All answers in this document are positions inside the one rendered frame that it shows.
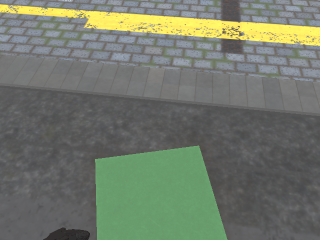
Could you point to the left robot hand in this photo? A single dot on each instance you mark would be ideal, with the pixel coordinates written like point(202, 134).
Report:
point(70, 234)

